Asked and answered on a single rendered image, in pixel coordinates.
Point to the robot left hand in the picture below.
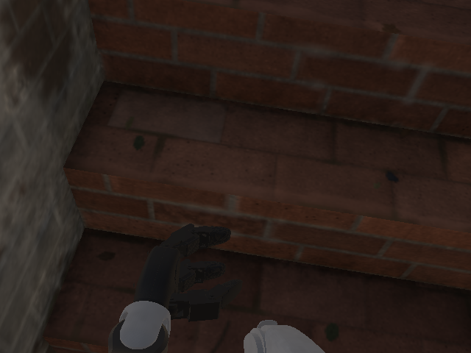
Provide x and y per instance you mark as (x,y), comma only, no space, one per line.
(163,276)

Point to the right robot shin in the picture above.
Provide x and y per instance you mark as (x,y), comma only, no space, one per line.
(266,322)

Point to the robot right thigh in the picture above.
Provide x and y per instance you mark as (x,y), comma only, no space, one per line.
(279,339)

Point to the robot left forearm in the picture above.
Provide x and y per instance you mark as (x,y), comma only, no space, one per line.
(144,327)

